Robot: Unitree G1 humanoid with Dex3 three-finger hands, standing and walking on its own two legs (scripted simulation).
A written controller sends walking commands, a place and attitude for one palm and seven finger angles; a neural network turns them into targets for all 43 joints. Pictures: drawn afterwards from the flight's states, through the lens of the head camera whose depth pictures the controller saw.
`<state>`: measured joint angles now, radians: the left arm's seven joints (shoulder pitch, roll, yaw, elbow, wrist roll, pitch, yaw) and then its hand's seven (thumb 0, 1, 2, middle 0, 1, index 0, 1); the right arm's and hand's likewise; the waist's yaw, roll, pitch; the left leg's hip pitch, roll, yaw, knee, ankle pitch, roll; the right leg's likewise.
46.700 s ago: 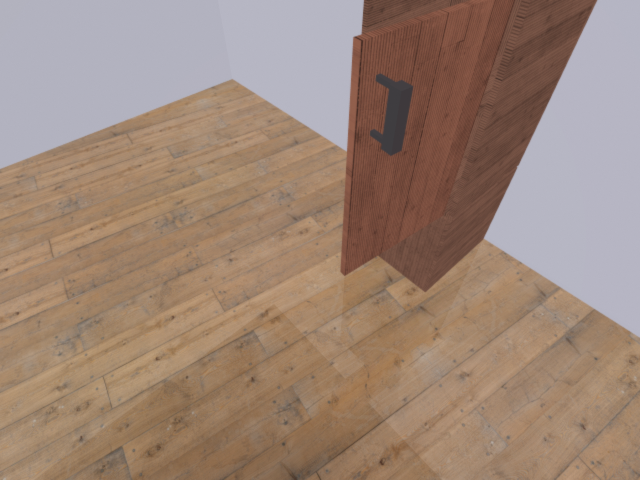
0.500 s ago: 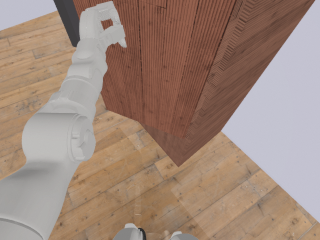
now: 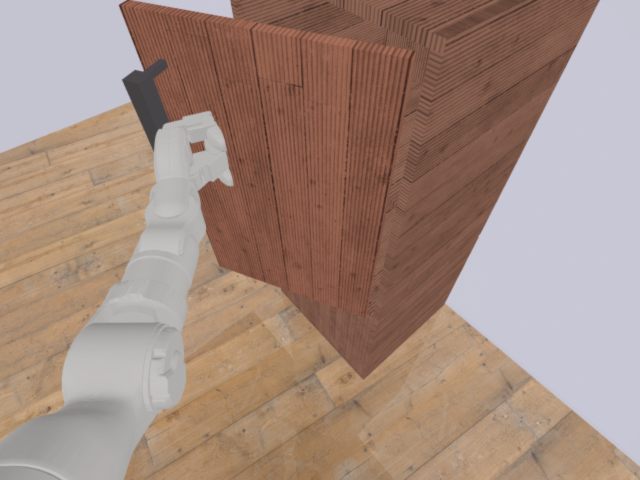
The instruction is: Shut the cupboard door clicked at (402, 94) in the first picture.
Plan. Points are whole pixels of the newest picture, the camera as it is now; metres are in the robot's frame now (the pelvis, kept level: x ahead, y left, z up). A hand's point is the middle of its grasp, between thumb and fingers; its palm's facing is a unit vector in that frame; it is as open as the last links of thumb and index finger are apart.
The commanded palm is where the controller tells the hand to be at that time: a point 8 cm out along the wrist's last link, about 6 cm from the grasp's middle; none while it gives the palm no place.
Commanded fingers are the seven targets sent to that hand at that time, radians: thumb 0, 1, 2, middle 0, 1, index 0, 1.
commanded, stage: pull the fist back off the door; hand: left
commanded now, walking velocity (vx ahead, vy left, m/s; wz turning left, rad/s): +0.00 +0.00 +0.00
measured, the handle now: (162, 108) +0.60 +0.19 +0.15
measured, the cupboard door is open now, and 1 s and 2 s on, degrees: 27 27 27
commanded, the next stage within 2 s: draw the hand back to the body in 0.22 s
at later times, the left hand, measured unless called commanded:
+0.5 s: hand (213, 165) +0.44 +0.10 +0.17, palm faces +0.14 -0.99 -0.01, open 3.1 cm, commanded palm +0.38 +0.14 +0.16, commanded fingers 0.00 0.90 0.90 -1.30 -1.50 -1.30 -1.50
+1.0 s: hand (96, 303) +0.27 +0.19 +0.17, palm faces +0.17 -0.97 -0.18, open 3.1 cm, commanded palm +0.24 +0.23 +0.18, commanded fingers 0.00 0.90 0.90 -0.92 -1.08 -0.92 -1.08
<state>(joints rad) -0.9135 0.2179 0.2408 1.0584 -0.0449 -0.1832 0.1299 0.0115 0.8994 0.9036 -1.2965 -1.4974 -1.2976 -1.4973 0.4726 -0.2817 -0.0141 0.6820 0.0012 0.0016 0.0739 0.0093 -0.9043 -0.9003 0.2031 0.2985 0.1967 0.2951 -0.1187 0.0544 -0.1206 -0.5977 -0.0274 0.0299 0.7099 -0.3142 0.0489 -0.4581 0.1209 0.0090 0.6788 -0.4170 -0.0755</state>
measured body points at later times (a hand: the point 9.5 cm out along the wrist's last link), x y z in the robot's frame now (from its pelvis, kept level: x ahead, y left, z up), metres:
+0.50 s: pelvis +0.00 +0.00 +0.01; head +0.02 -0.03 +0.45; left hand +0.43 +0.15 +0.17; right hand +0.09 -0.24 -0.12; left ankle +0.02 +0.09 -0.71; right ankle -0.06 -0.06 -0.71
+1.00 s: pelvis -0.02 +0.00 +0.02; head -0.05 -0.01 +0.47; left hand +0.26 +0.24 +0.18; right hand +0.19 -0.21 -0.04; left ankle +0.02 +0.09 -0.71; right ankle -0.06 -0.06 -0.71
